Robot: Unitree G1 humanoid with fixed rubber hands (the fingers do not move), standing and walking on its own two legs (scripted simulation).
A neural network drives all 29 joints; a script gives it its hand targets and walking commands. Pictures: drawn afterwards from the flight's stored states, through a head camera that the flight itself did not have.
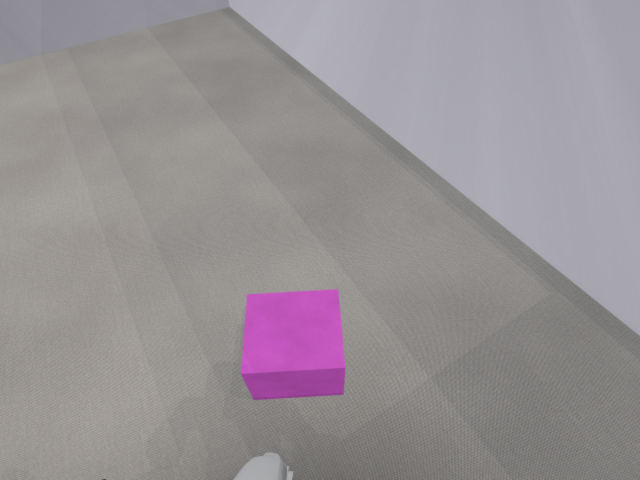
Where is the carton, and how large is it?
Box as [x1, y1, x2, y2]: [241, 289, 344, 399]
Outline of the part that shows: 337,289 247,294 241,374 254,399 343,394 344,358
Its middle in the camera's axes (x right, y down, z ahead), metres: -0.07 +0.31 +1.17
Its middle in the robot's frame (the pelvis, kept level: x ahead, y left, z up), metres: +0.57 +0.12 -0.64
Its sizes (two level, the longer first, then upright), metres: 0.273 0.241 0.217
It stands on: the floor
